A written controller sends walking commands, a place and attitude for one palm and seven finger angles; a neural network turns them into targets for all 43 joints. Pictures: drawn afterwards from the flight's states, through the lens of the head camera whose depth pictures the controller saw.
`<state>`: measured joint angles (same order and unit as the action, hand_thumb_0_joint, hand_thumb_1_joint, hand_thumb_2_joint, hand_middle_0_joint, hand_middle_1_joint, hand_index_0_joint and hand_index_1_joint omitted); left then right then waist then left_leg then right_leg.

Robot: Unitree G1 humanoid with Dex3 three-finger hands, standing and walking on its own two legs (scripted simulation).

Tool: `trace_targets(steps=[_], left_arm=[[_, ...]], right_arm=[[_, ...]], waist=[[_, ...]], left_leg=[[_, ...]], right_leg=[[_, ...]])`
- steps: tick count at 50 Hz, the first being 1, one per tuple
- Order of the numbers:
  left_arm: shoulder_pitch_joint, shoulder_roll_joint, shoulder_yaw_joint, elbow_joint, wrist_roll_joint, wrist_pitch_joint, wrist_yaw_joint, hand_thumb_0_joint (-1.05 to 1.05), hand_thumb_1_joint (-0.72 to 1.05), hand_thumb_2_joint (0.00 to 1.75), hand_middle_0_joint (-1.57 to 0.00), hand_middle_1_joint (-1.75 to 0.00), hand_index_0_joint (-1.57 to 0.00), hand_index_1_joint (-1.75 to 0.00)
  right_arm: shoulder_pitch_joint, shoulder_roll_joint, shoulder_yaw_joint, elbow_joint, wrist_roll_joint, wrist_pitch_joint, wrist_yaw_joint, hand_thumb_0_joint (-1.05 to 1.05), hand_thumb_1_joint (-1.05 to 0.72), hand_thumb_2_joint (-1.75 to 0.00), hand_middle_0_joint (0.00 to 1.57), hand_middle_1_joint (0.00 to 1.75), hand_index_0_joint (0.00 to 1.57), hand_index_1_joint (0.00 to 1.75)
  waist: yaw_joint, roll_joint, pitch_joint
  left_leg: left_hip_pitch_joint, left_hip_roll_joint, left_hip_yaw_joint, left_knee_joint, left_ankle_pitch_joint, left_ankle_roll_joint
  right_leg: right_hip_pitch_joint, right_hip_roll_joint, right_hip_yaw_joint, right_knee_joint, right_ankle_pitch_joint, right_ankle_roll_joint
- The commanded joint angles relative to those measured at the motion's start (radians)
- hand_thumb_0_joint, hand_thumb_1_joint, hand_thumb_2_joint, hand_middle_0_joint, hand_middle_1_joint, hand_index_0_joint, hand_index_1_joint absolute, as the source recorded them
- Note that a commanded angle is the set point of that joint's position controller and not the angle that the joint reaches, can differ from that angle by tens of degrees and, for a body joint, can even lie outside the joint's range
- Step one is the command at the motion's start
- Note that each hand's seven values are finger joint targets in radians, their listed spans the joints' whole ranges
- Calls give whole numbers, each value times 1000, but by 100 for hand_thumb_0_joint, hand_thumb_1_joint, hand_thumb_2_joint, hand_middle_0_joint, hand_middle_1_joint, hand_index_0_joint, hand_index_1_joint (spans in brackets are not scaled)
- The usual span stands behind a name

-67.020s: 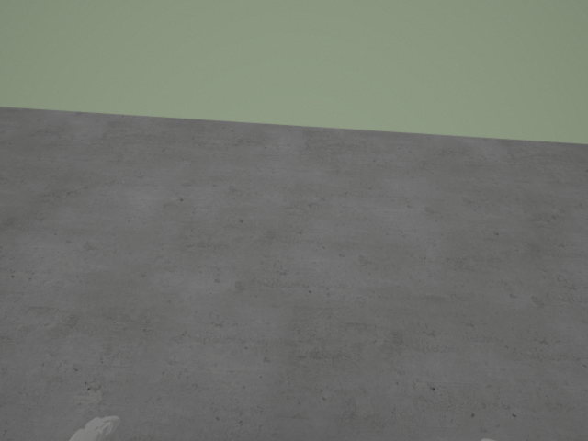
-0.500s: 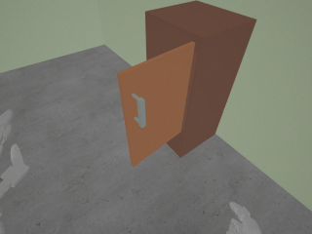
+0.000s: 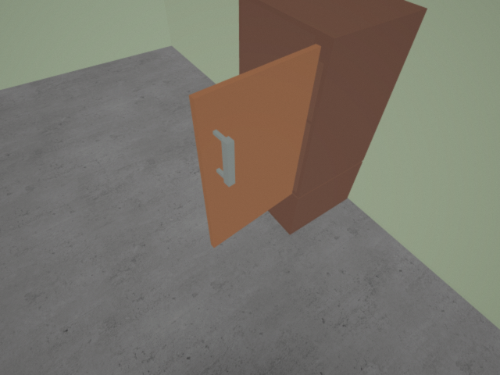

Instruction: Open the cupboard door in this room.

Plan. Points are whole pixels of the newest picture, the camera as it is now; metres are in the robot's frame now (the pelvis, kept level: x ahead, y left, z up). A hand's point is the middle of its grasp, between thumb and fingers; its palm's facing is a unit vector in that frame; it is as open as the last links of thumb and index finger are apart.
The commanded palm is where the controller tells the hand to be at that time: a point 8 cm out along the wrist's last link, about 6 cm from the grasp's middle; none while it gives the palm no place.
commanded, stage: let the arm hang, fingers relaxed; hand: left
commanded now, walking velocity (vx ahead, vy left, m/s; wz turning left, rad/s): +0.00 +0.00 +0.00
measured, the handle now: (223, 158) +0.59 +0.10 -0.04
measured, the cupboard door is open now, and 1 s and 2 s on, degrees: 95 95 95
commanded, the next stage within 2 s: look to check the result in 0.58 s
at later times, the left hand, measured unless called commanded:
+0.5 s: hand out of the picture +0.02 +0.17 -0.17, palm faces +0.04 -0.98 -0.17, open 7.3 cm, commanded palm none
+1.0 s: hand out of the picture +0.04 +0.18 -0.17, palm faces +0.02 -0.98 -0.18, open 7.3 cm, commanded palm none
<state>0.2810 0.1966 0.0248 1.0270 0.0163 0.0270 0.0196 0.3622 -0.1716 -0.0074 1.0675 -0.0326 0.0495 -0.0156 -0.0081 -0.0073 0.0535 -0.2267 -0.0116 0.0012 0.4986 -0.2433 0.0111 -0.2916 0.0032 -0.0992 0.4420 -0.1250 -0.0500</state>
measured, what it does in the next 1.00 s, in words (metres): stands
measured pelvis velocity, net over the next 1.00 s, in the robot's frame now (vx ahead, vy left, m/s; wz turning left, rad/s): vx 0.04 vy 0.02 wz -0.02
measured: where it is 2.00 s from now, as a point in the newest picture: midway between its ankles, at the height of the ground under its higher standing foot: outside the picture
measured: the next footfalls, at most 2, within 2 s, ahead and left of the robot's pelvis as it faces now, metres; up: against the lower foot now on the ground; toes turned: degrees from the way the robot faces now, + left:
none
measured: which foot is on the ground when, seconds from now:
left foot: down 0.00-1.00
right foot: down 0.00-1.00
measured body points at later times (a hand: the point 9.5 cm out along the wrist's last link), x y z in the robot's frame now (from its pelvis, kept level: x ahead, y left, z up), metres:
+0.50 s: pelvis +0.02 +0.01 +0.00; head +0.02 +0.01 +0.45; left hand +0.02 +0.22 -0.16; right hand -0.02 -0.19 -0.16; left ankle +0.02 +0.11 -0.74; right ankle +0.08 -0.09 -0.74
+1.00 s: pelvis +0.04 +0.02 +0.01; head +0.05 +0.01 +0.46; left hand +0.04 +0.23 -0.16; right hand +0.02 -0.19 -0.16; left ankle +0.02 +0.11 -0.74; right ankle +0.08 -0.09 -0.74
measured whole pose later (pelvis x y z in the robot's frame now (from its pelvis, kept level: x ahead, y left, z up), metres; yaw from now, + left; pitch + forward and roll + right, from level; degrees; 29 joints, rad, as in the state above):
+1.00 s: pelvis +0.04 +0.02 +0.01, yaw -1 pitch -2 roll +0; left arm 0.29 0.12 0.01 1.15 0.01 -0.01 0.04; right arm 0.31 -0.12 0.01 1.14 -0.02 0.00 -0.04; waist 0.00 0.01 0.04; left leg -0.11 -0.03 0.03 0.40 -0.26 0.03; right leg -0.22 -0.01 -0.06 0.41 -0.17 -0.02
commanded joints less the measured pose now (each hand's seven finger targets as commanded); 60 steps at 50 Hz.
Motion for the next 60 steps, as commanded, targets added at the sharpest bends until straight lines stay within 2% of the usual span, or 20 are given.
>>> trace_targets(steps=[1, 3, 6, 10, 17, 21, 25, 35, 37, 41, 49, 52, 60], left_arm=[[-4, 100, 23, -13, 0, -31, 8, 0, 90, 90, -20, -30, -20, -30], [3, 90, 22, 6, -1, -28, 10, 0, 90, 90, -20, -30, -20, -30], [12, 74, 22, 23, -1, -26, 13, 0, 90, 90, -20, -30, -20, -30], [32, 60, 22, 39, -1, -27, 16, 0, 90, 90, -20, -30, -20, -30], [54, 32, 19, 57, -2, -36, 19, 0, 90, 90, -20, -30, -20, -30], [59, 21, 14, 70, -3, -38, 21, 0, 90, 90, -20, -30, -20, -30], [71, 13, 9, 82, -3, -42, 20, 0, 90, 90, -20, -30, -20, -30], [73, 8, 3, 93, -4, -46, 21, 0, 90, 90, -20, -30, -20, -30], [74, 6, 3, 94, -5, -46, 21, 0, 90, 90, -20, -30, -20, -30], [75, 5, 1, 98, -4, -46, 21, 0, 90, 90, -20, -30, -20, -30], [72, 12, -1, 101, -5, -47, 22, 0, 90, 90, -20, -30, -20, -30], [68, 12, -1, 101, -6, -48, 21, 0, 90, 90, -20, -30, -20, -30], [61, 17, -2, 101, -6, -49, 21, 0, 90, 90, -20, -30, -20, -30]], right_arm=[[58, -86, -19, -26, 4, -32, -8, 0, -90, -90, 20, 30, 20, 30], [80, -73, -16, -6, 3, -31, -9, 0, -90, -90, 20, 30, 20, 30], [104, -49, -11, 15, 1, -30, -10, 0, -90, -90, 20, 30, 20, 30], [97, -38, -8, 25, 2, -37, -13, 0, -90, -90, 20, 30, 20, 30], [87, -14, -4, 41, 6, -49, -17, 0, -90, -90, 20, 30, 20, 30], [77, -6, -1, 45, 8, -53, -21, 0, -90, -90, 20, 30, 20, 30], [66, -12, -2, 44, 11, -57, -24, 0, -90, -90, 20, 30, 20, 30], [58, -21, -1, 54, 13, -58, -25, 0, -90, -90, 20, 30, 20, 30], [52, -23, 1, 56, 12, -61, -26, 0, -90, -90, 20, 30, 20, 30], [42, -23, 2, 59, 13, -63, -27, 0, -90, -90, 20, 30, 20, 30], [32, -36, 3, 66, 15, -64, -28, 0, -90, -90, 20, 30, 20, 30], [37, -30, 4, 70, 13, -67, -28, 0, -90, -90, 20, 30, 20, 30], [24, -38, 4, 72, 14, -68, -29, 0, -90, -90, 20, 30, 20, 30]], waist=[[-1, -32, 30], [-4, -65, 52], [-8, -65, 52], [-1, -24, 43], [7, -5, 27], [8, 50, 46], [7, 46, 33], [0, -5, 34], [3, 20, 29], [5, 25, 37], [7, 4, 46], [4, 1, 29], [6, 21, 31]], left_leg=[[-126, 68, -81, -153, -162, 34], [-97, 61, -68, -139, -153, 36], [-82, 56, -59, -132, -145, 38], [-105, 70, -71, -162, -140, 42], [-91, 75, -69, -172, -64, 38], [-97, 87, -80, -195, -52, 35], [-67, 94, -79, -196, -16, 33], [-18, 92, -67, -195, 15, 30], [-14, 94, -66, -200, 30, 28], [-9, 96, -68, -206, 48, 28], [8, 100, -62, -202, 72, 25], [16, 98, -61, -204, 92, 26], [33, 102, -61, -204, 121, 25]], right_leg=[[56, -117, 186, -164, -318, -4], [8, -124, 193, -184, -361, -5], [-19, -120, 191, -182, -375, -1], [18, -106, 174, -152, -308, 6], [67, -105, 164, -122, -188, 5], [80, -100, 150, -109, -131, 6], [94, -100, 142, -102, -75, 7], [90, -105, 143, -115, -69, 11], [101, -105, 140, -109, -45, 11], [107, -104, 140, -106, -23, 12], [109, -102, 135, -105, -11, 13], [128, -107, 137, -103, 10, 12], [130, -106, 135, -104, 31, 10]])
